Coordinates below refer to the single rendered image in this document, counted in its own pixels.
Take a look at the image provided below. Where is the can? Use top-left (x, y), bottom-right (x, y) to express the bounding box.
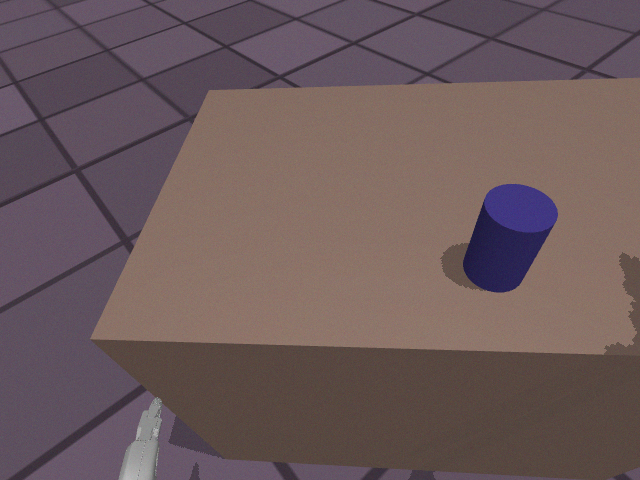
top-left (463, 184), bottom-right (558, 293)

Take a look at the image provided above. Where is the left robot hand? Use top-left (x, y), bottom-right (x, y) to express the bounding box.
top-left (118, 397), bottom-right (162, 480)

